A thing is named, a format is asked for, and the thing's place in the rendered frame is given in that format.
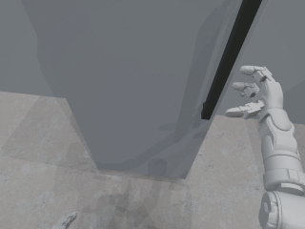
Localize fridge door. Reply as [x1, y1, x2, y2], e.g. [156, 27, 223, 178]
[21, 0, 269, 179]

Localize robot right upper arm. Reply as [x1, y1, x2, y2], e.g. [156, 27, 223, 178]
[258, 190, 305, 229]

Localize right robot hand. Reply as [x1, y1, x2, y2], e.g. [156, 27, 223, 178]
[224, 66, 284, 120]

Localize robot right forearm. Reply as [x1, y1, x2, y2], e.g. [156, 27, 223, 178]
[257, 108, 305, 197]

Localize left robot hand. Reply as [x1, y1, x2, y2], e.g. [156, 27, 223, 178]
[51, 212, 77, 229]

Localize handle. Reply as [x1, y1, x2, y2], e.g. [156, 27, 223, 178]
[201, 0, 262, 120]

